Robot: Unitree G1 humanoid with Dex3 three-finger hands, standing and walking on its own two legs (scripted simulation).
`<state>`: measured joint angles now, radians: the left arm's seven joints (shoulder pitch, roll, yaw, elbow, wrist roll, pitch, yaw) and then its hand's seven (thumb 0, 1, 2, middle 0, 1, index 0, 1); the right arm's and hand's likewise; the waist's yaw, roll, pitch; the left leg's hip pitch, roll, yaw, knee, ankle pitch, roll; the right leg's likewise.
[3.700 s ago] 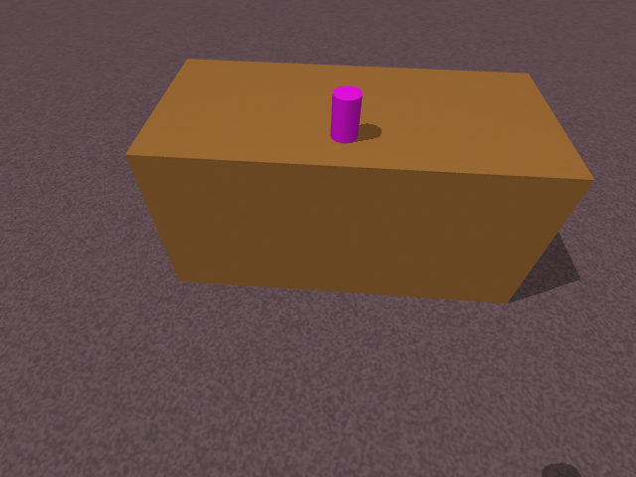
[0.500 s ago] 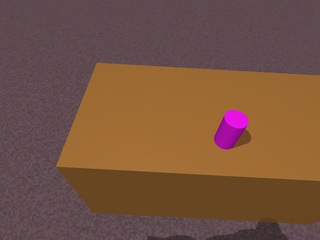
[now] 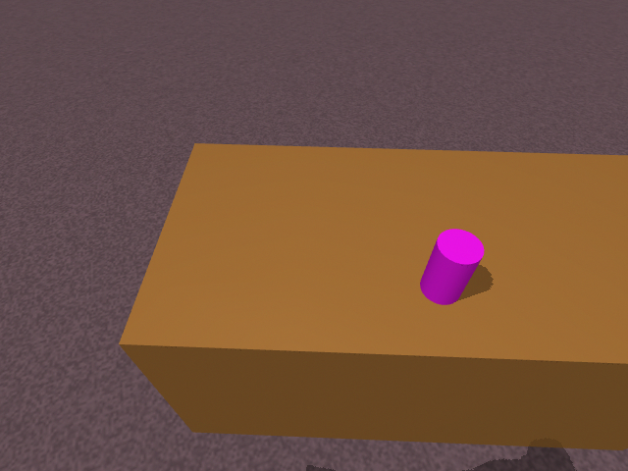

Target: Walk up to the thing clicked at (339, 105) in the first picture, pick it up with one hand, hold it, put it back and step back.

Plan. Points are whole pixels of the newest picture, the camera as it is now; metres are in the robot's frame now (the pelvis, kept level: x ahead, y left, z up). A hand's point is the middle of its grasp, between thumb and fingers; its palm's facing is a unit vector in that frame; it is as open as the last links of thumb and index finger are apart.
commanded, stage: walk up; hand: right
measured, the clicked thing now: (449, 268) +0.49 -0.25 -0.11
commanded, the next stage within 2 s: stand in 0.48 s
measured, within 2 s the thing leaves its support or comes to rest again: neither
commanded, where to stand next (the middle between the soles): +0.04 -0.02 m, yaw -2 degrees
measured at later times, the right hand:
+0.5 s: hand out of the picture +0.08 -0.25 -0.16, palm faces -0.04 +0.94 -0.34, open 7.4 cm
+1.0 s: hand out of the picture +0.10 -0.25 -0.16, palm faces -0.05 +0.94 -0.32, open 7.4 cm
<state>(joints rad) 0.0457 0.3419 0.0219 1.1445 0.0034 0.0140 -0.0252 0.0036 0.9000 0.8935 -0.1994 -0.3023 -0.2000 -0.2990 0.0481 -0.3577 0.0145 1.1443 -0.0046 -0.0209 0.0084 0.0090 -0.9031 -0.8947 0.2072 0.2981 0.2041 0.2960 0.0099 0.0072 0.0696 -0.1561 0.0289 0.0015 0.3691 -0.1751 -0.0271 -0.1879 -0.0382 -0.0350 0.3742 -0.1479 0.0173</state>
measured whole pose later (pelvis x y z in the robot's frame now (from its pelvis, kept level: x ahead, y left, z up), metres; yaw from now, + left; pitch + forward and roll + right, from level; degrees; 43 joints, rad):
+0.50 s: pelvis +0.00 +0.00 +0.00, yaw +0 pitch -2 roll +0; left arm 0.07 0.34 0.03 1.15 0.01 0.02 -0.02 0.00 0.90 0.89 -0.20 -0.30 -0.20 -0.30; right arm 0.08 -0.36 0.01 1.15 -0.01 -0.02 0.01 0.01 -0.90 -0.89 0.21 0.30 0.20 0.30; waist 0.00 0.00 0.06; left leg -0.15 0.03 0.00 0.35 -0.17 -0.02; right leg -0.18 -0.04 -0.04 0.35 -0.14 0.02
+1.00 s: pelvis +0.02 +0.00 +0.00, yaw +0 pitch -2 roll +0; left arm 0.10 0.35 0.01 1.15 0.01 0.00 -0.01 0.00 0.90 0.89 -0.20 -0.30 -0.20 -0.30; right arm 0.10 -0.36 0.01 1.14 -0.02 -0.01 0.01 0.01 -0.90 -0.89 0.21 0.30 0.20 0.30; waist 0.00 0.01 0.05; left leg -0.11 0.02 0.00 0.33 -0.19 -0.02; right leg -0.14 -0.04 -0.04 0.34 -0.17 0.02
